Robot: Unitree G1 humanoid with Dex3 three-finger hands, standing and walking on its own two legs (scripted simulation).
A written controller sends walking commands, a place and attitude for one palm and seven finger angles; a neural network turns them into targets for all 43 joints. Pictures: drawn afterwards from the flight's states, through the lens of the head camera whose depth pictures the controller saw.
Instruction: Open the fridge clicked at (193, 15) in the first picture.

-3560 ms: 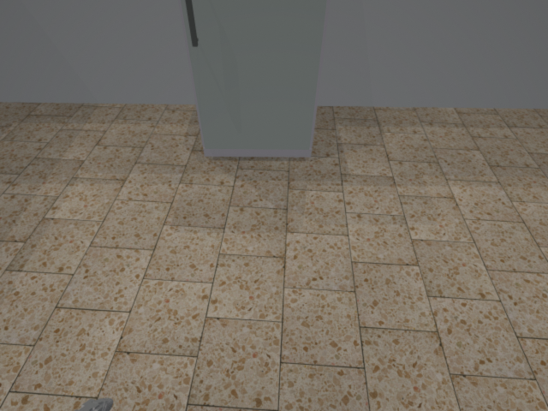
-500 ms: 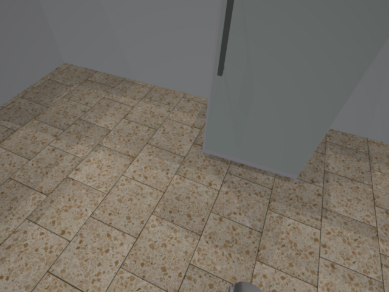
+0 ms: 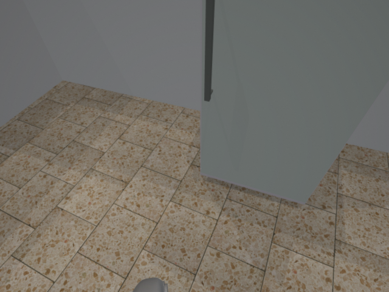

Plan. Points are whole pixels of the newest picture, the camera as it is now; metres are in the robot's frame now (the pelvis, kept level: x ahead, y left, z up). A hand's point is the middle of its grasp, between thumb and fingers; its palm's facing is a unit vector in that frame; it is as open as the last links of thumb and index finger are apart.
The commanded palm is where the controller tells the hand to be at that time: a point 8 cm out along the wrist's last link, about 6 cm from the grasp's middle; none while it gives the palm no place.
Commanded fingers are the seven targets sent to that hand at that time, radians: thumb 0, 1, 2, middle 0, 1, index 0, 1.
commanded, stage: turn to face it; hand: left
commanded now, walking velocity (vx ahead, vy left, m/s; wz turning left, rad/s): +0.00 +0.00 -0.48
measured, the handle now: (210, 48) +0.83 -0.03 +0.10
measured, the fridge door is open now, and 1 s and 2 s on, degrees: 0 0 0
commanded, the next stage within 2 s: take the last steps up to it in 0.64 s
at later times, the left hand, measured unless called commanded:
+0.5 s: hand out of the picture +0.12 +0.21 -0.18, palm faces -0.09 -0.97 -0.22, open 7.4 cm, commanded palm none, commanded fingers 0.00 0.90 0.90 -0.20 -0.30 -0.20 -0.30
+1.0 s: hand out of the picture +0.16 +0.18 -0.18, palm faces -0.22 -0.96 -0.16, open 7.4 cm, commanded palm none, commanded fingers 0.00 0.90 0.90 -0.20 -0.30 -0.20 -0.30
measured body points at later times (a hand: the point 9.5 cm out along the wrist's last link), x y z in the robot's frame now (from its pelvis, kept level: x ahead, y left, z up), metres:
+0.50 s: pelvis +0.06 +0.02 -0.01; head +0.08 +0.01 +0.44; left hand +0.12 +0.26 -0.16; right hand +0.12 -0.22 -0.16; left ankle +0.12 +0.13 -0.74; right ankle +0.05 -0.09 -0.72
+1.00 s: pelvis +0.07 +0.02 -0.01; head +0.08 +0.03 +0.44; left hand +0.17 +0.23 -0.17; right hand +0.01 -0.22 -0.15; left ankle +0.08 +0.14 -0.75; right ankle +0.06 -0.09 -0.74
